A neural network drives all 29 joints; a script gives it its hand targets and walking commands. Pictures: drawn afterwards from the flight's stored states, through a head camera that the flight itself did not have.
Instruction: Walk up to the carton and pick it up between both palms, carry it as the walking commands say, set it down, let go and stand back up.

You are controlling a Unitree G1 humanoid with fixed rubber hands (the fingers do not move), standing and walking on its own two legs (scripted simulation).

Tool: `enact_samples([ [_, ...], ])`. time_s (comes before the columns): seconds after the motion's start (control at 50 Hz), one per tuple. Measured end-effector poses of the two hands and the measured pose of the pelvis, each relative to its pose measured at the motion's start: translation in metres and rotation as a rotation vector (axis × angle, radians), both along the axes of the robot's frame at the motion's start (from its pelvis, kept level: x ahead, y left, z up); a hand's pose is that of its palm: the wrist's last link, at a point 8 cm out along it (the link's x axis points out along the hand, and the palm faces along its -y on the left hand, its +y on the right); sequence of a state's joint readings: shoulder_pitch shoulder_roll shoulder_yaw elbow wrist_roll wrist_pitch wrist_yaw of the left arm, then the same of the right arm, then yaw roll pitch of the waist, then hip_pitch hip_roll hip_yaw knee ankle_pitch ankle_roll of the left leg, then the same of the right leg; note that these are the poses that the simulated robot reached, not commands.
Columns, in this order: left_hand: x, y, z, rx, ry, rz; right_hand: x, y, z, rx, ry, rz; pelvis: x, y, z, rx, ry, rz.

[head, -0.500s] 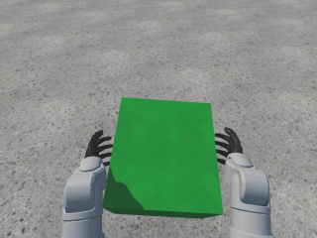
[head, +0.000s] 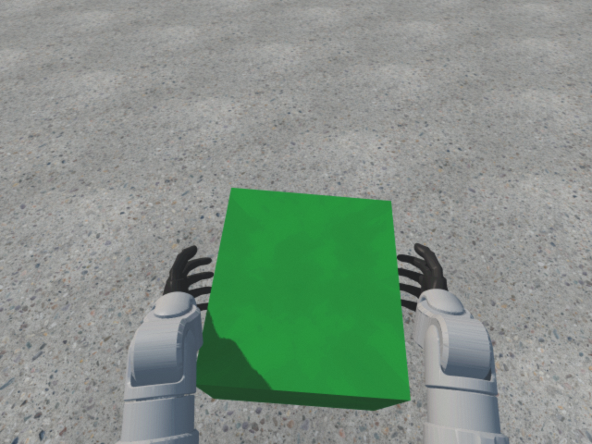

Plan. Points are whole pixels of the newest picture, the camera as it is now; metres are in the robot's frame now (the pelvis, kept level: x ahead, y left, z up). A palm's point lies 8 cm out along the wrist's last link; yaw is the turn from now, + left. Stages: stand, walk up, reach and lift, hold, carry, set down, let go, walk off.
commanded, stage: carry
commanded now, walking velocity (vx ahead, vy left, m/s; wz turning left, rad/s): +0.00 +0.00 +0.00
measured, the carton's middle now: (302, 299) +0.32 -0.01 -0.02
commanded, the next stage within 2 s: none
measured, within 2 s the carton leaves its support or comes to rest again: neither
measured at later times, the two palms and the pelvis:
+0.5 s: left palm (185, 303) +0.27 +0.15 +0.06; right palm (435, 300) +0.27 -0.18 +0.05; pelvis +0.00 -0.01 +0.00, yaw +0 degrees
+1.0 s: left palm (188, 307) +0.27 +0.15 +0.06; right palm (437, 305) +0.27 -0.18 +0.05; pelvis +0.00 -0.01 +0.00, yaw +0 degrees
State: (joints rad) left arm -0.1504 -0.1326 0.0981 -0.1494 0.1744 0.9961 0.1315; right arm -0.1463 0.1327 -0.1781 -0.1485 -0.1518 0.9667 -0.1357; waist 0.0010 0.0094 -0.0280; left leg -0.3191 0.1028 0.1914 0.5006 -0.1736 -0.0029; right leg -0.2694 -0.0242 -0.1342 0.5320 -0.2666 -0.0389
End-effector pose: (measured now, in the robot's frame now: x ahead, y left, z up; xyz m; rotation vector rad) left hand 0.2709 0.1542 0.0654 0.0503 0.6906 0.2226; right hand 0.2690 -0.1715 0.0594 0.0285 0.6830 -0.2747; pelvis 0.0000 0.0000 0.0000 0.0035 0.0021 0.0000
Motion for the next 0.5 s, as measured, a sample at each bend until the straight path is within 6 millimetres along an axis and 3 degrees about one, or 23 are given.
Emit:
enact_samples([
  [0.5,0.002,-0.0061,-0.0043,-0.003,-0.019,-0.002,0.0012,-0.007,-0.0047,0.014,-0.021,0.0,0.0004,-0.0061,-0.0003,0.002,-0.002,-0.001],
])
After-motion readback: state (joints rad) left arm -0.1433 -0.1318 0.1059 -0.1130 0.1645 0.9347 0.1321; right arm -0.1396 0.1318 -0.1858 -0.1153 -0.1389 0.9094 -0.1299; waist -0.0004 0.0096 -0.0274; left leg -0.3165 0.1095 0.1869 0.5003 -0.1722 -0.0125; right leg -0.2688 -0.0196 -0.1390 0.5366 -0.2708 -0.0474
